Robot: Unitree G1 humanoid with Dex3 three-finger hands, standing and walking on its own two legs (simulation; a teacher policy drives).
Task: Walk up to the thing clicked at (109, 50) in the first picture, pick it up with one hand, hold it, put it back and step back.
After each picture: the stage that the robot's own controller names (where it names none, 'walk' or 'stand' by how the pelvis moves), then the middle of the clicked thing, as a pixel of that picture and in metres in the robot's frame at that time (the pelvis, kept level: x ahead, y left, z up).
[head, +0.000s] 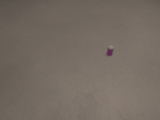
stand; (110, 50) +1.35 -0.33 -0.72
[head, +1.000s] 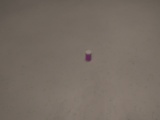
walk; (88, 55) +1.24 +0.04 -0.70
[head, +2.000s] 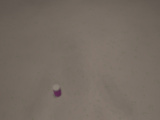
walk; (57, 90) +0.72 +0.28 -0.71
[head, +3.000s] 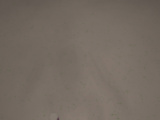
stand; (54, 119) +0.43 +0.21 -0.69
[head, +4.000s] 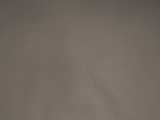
walk; out of the picture +0.41 +0.21 -0.72
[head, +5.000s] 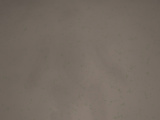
walk; out of the picture +0.32 +0.24 -0.68
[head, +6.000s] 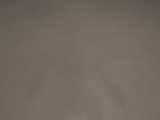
stand; out of the picture +0.37 +0.18 -0.70
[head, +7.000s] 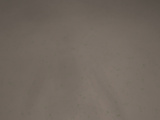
stand; out of the picture +0.42 +0.21 -0.72
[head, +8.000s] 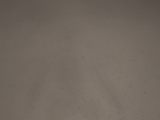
stand; out of the picture +0.39 +0.21 -0.73
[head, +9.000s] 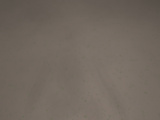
stand; out of the picture +0.39 +0.21 -0.73
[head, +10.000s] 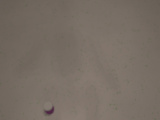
go down; (48, 107) +0.42 +0.20 -0.62
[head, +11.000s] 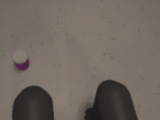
go down; (21, 60) +0.48 +0.21 -0.31
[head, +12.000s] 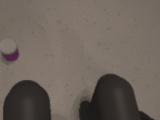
close in; (9, 50) +0.48 +0.22 -0.28
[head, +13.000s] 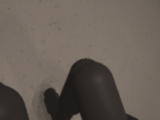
close; out of the picture +0.47 +0.26 -0.23
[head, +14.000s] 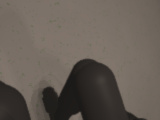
close; out of the picture +0.46 +0.27 -0.23
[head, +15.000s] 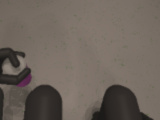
lift; (18, 72) +0.36 +0.23 -0.10
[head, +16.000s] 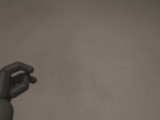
close; out of the picture +0.14 +0.11 -0.66
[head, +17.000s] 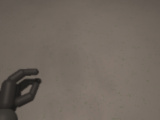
hold; out of the picture +0.20 -0.06 -0.69
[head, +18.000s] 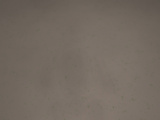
stand; out of the picture +0.16 +0.05 -0.69
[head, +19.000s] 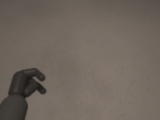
crouch; out of the picture +0.16 +0.03 -0.69
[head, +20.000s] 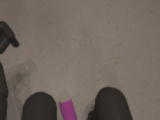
crouch; (68, 110) +0.25 +0.01 -0.41
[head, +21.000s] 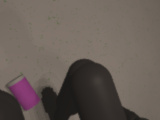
lower; (23, 92) +0.29 +0.00 -0.26
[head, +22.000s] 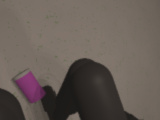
lower; (29, 85) +0.31 -0.02 -0.26
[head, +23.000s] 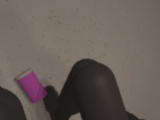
lower; (31, 85) +0.31 -0.02 -0.26
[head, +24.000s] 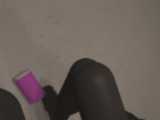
lower; (29, 85) +0.31 -0.02 -0.26
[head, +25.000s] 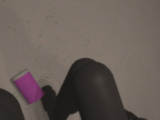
loosen; (28, 86) +0.31 -0.01 -0.26
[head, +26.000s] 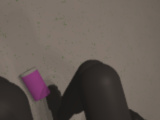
rise; (35, 83) +0.32 -0.02 -0.26
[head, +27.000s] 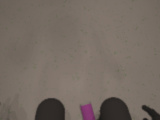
walk; (87, 113) +0.26 -0.06 -0.47
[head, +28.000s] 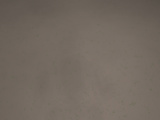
stand; out of the picture +0.19 -0.07 -0.69
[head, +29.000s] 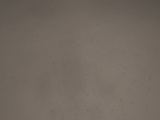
stand; out of the picture +0.20 -0.06 -0.69
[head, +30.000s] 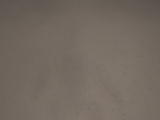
stand; out of the picture +0.20 -0.06 -0.71
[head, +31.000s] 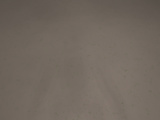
stand; out of the picture +0.21 -0.05 -0.75
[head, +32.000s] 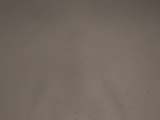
stand; out of the picture +0.18 -0.05 -0.75
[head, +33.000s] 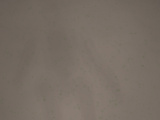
walk; out of the picture +0.24 -0.09 -0.72
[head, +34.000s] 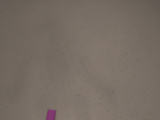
walk; (50, 117) +0.42 +0.18 -0.74
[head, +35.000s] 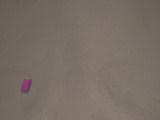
walk; (26, 84) +0.71 +0.57 -0.72
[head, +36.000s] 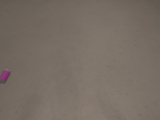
stand; (4, 75) +0.86 +0.74 -0.73
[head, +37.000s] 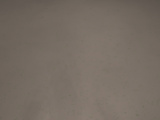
stand; out of the picture +0.89 +1.01 -0.75
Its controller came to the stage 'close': yes
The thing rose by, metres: 0.41
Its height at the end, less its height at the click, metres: -0.02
